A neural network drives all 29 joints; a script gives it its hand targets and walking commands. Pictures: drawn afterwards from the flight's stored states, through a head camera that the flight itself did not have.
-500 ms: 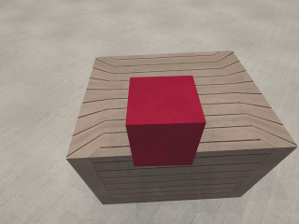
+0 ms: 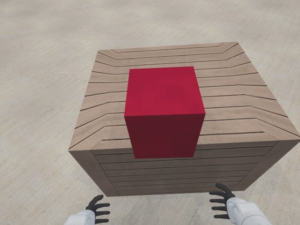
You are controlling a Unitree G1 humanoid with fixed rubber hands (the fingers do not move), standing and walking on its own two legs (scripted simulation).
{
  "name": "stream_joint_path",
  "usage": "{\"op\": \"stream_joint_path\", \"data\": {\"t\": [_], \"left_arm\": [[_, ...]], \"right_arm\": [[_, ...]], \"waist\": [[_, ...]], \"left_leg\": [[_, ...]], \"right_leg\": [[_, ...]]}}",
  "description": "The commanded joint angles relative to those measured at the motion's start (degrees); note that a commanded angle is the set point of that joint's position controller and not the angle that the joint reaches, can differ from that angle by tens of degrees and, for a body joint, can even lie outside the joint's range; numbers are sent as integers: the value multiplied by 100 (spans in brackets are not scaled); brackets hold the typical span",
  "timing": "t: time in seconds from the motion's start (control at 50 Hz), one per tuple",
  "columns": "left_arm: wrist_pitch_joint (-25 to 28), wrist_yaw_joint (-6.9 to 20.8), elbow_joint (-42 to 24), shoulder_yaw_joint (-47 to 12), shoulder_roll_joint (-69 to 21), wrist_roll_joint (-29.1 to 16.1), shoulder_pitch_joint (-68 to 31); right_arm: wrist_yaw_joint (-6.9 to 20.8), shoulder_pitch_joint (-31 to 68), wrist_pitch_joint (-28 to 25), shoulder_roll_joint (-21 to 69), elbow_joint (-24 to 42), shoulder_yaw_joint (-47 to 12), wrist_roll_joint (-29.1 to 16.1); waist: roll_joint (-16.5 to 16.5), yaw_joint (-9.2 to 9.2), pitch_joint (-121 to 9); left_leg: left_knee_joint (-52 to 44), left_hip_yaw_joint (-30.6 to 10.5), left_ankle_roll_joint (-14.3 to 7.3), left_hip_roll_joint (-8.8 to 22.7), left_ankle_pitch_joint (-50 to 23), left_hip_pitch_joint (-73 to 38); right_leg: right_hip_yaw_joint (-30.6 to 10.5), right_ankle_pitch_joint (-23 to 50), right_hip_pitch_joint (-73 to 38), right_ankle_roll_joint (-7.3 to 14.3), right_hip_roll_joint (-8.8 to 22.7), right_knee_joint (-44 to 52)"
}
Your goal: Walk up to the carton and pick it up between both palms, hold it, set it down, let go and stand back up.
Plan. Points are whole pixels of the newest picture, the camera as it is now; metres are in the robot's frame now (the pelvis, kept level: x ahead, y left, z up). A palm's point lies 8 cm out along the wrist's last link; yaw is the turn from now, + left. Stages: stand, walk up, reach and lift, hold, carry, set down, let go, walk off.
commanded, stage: reach and lift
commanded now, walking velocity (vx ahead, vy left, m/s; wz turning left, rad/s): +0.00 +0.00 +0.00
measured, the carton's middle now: (162, 115) +0.46 +0.00 -0.01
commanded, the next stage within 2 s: none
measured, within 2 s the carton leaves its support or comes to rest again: neither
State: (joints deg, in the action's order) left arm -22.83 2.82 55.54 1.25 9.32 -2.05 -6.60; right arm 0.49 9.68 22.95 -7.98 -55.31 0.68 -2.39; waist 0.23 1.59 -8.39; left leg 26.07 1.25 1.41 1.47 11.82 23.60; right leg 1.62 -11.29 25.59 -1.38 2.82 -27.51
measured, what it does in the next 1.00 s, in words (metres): stands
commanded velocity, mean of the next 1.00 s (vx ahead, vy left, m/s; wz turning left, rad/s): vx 0.00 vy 0.00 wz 0.00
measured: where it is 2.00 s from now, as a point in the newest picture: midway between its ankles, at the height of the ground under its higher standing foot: outside the picture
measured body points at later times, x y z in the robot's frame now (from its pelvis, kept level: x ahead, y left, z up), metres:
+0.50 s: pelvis -0.02 +0.00 +0.00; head -0.01 +0.00 +0.45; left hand +0.17 +0.22 -0.12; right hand +0.18 -0.19 -0.11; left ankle +0.00 +0.13 -0.74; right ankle +0.02 -0.13 -0.74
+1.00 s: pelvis +0.01 +0.00 -0.01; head +0.04 +0.00 +0.44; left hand +0.24 +0.22 -0.09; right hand +0.24 -0.20 -0.09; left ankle +0.00 +0.13 -0.74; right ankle +0.02 -0.13 -0.74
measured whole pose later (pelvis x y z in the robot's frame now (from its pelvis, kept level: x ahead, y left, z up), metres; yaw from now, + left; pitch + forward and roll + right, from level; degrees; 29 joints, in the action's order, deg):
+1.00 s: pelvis +0.01 +0.00 -0.01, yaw +1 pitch +11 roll +0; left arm 13.7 1.5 50.7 -1.5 11.5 -8.8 -3.4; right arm -1.9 0.3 -12.7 -8.5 -45.5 -2.7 -8.0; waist -0.6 0.1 -8.4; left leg 31.1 0.1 1.6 1.9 14.9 27.3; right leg 2.5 -14.2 28.5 -0.8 2.4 -31.6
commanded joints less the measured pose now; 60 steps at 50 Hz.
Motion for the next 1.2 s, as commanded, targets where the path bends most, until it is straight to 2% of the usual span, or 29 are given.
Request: {"op": "stream_joint_path", "data": {"t": [0.0, 0.02, 0.12, 0.14, 0.16, 0.22, 0.24, 0.26, 0.32, 0.38, 0.42, 0.44, 0.46, 0.5, 0.52, 0.58, 0.64, 0.7, 0.8, 0.84, 0.86, 0.9, 0.98, 1.0, 1.06, 1.08, 1.1, 1.14, 1.18], "left_arm": [[903, -21, -1008, 212, 1114, -63, -1408], [972, -27, -1056, 238, 1119, -108, -1548], [908, -101, -1451, -88, 1041, -597, -1539], [879, -126, -1466, -73, 1079, -585, -1434], [848, -137, -1381, -26, 1144, -522, -1248], [750, -103, -918, -31, 1067, -495, -899], [757, -122, -844, -6, 1045, -423, -806], [844, -125, -882, -16, 990, -395, -732], [1153, -107, -863, 18, 863, -328, -630], [1651, -110, -839, 165, 858, -133, -473], [1975, -100, -983, 143, 774, -88, -563], [2094, -103, -727, 148, 750, -158, -527], [2213, -110, -846, 125, 747, -185, -453], [2483, -172, -1360, 63, 826, -368, -460], [2562, -203, -1456, 2, 823, -377, -424], [2781, -243, -1383, -130, 741, -458, -501], [2972, -262, -1291, -236, 710, -485, -167], [3107, -288, -1255, -224, 641, -496, -111], [3446, -256, -1286, -150, 836, -517, -356], [3529, -226, -1101, -141, 834, -652, -404], [3575, -198, -1024, -191, 854, -632, -219], [3773, -162, -1014, -130, 898, -718, -408], [4158, -110, -1185, 8, 1167, -758, -586], [4276, -130, -1293, 47, 1191, -683, -487], [4542, -82, -1412, -9, 1268, -995, -516], [4574, -47, -1387, -50, 1251, -1109, -528], [4608, -45, -1399, -57, 1325, -1106, -494], [4716, -19, -1492, -117, 1380, -1126, -185], [4747, 15, -1386, -158, 1360, -1158, -24]], "right_arm": [[-277, 919, -833, -687, 735, 322, 16], [-343, 876, -840, -608, 676, 320, -49], [-465, 1468, -778, -503, 1768, -106, -482], [-508, 1303, -716, -464, 1731, -119, -470], [-535, 1169, -676, -440, 1689, -155, -537], [-527, 881, -563, -411, 1489, -249, -527], [-515, 752, -594, -401, 1461, -223, -516], [-491, 597, -653, -408, 1434, -208, -449], [-424, 101, -917, -356, 1061, -72, -365], [-462, 36, -1423, -232, 1064, 17, -160], [-493, 130, -1774, -236, 1273, 99, -138], [-512, 180, -1907, -252, 1251, 38, -139], [-521, 66, -2034, -255, 1365, 26, -169], [-500, 52, -2292, -326, 1564, -50, -225], [-505, -51, -2376, -447, 1605, -45, -256], [-456, -42, -2640, -523, 1464, -67, -275], [-381, -312, -2845, -493, 1436, -28, -301], [-259, -244, -3050, -463, 1494, -147, -480], [-209, -298, -3366, -477, 1451, -141, -601], [-211, -344, -3473, -439, 1364, -244, -622], [-231, -388, -3518, -510, 1421, -208, -606], [-259, -240, -3694, -497, 1533, -225, -560], [-256, -276, -4018, -483, 1542, -222, -660], [-246, -313, -4142, -462, 1752, -248, -660], [-331, -206, -4390, -370, 2243, -508, -895], [-380, -79, -4444, -466, 2330, -464, -892], [-421, -234, -4417, -474, 2245, -508, -820], [-399, -364, -4511, -458, 2263, -583, -901], [-398, -415, -4574, -485, 2219, -511, -899]], "waist": [[99, -212, -1064], [32, -201, -1076], [-77, -142, -1737], [-162, -130, -1689], [82, -8, -1789], [-104, 6, -1466], [98, 4, -1316], [82, 13, -1058], [120, -102, -724], [26, -65, -607], [287, -93, -503], [83, -117, -422], [193, -144, -654], [-89, -107, -1029], [97, -179, -1049], [87, -144, -1075], [132, -230, -835], [237, -32, -1001], [114, -103, -1017], [-95, -79, -1045], [13, -156, -979], [-186, -151, -841], [-10, -86, -1129], [185, -28, -1273], [-258, -37, -1558], [-309, -183, -1543], [-375, -81, -1470], [64, 7, -1361], [50, -45, -1239]], "left_leg": [[5, 150, 49, -429, -1583, -281], [28, 106, 22, -391, -1202, 95], [137, 181, -176, -235, -154, 698], [97, 211, -170, -255, -161, 775], [65, 269, -151, -279, -124, 817], [-96, 224, -159, -316, 174, 736], [-208, 225, -152, -309, 140, 803], [-291, 178, -116, -333, 295, 889], [-585, 162, -129, -333, 470, 718], [-489, 173, -97, -412, 329, 500], [-369, 156, -108, -386, 335, 609], [-312, 117, -118, -351, 337, 808], [-369, 78, -101, -314, 383, 829], [-265, 51, -123, -307, 238, 631], [-207, 60, -130, -306, 148, 581], [-169, 97, -73, -292, 598, 679], [-57, 105, -70, -305, 396, 683], [-20, 108, -36, -337, 168, 816], [73, 151, -20, -405, -186, 701], [84, 146, -59, -436, -261, 594], [99, 121, -64, -440, -235, 533], [44, 120, -75, -483, -260, 605], [36, 109, -96, -544, -817, 334], [26, 92, -67, -526, -909, 260], [103, 24, -135, -503, -1518, -141], [69, -4, -111, -471, -1514, -132], [-47, -13, -109, -456, -1492, -76], [-74, -12, -91, -466, -1746, -167], [-86, -78, -36, -444, -2042, -335]], "right_leg": [[-47, 1571, -962, -98, -558, 119], [-11, 1320, -968, -73, -507, 68], [15, 469, -1097, -15, -367, -217], [11, 468, -1222, -37, -387, -181], [-17, 463, -1248, -24, -377, -155], [28, 75, -1212, -68, -426, 64], [63, 78, -1278, -49, -473, 70], [74, -23, -1379, -46, -518, 123], [59, -251, -1353, -33, -527, 364], [-9, -283, -1143, -16, -458, 507], [-100, -363, -1023, 57, -442, 453], [-75, -363, -957, 59, -459, 399], [-64, -452, -987, 95, -468, 358], [-58, -245, -992, 74, -466, 215], [-38, -193, -967, 81, -459, 163], [68, -550, -954, 95, -520, 18], [110, -428, -759, 127, -586, -37], [113, -150, -871, 161, -562, -158], [83, 190, -841, 100, -568, -183], [0, 247, -926, 30, -542, -141], [-106, 223, -939, 79, -491, -92], [-62, 430, -1110, 38, -521, -74], [-110, 1243, -1216, 10, -509, -101], [-160, 1330, -1382, 65, -483, -146], [-283, 1966, -1731, -84, -436, -99], [-301, 2011, -1729, -59, -421, -90], [-264, 2081, -1875, -129, -438, -26], [-348, 2256, -1950, -41, -445, 5], [-291, 2424, -1934, -10, -454, 31]]}}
